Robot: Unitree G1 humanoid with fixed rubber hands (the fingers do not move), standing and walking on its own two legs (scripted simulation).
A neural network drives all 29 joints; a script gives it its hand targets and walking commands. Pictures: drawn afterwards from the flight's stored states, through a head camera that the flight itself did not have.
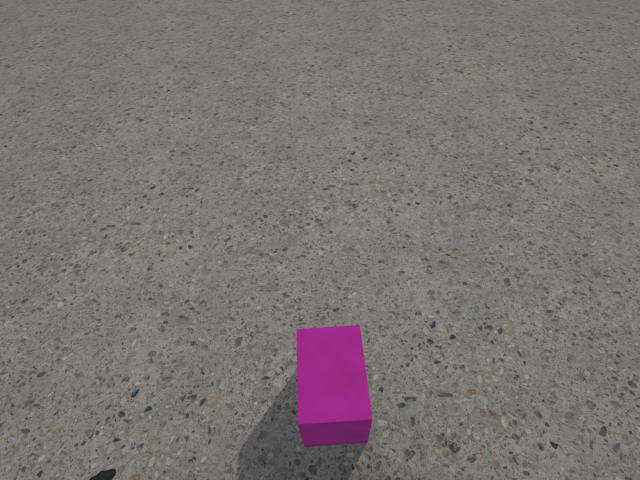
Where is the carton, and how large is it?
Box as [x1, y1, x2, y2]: [296, 325, 371, 446]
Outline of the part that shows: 359,325 296,329 298,425 304,446 355,443 367,441 371,423 371,412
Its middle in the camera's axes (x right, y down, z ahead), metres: +0.04 +0.43 +1.11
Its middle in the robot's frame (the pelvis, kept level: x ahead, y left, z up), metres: +0.48 +0.02 -0.65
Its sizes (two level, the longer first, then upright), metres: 0.254 0.181 0.221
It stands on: the floor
